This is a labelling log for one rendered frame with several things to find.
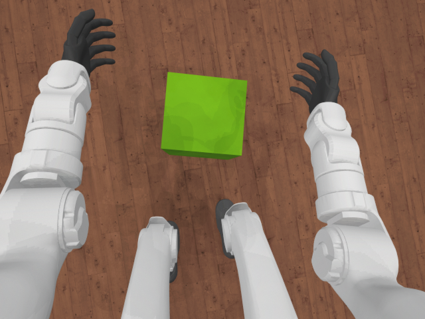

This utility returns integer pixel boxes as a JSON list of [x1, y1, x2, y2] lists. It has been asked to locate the left robot hand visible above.
[[61, 9, 116, 77]]

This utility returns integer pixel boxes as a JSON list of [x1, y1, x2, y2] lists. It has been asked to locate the right robot hand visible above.
[[290, 49, 340, 114]]

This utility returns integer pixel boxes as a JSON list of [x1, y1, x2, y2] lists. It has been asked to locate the robot right upper arm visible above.
[[311, 224, 425, 319]]

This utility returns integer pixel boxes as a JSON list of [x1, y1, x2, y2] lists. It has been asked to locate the right robot thigh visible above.
[[221, 209, 298, 319]]

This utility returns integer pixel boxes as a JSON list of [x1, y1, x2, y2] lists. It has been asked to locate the carton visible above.
[[161, 72, 247, 160]]

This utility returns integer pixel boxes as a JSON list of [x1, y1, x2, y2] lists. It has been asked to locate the robot left upper arm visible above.
[[0, 187, 89, 319]]

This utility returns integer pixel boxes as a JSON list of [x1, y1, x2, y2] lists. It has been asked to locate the robot left forearm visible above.
[[0, 60, 92, 199]]

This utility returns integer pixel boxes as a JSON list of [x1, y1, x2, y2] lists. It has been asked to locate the left robot foot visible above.
[[167, 221, 180, 283]]

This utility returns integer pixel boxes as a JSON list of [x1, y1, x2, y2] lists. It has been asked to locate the robot right forearm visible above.
[[304, 102, 398, 277]]

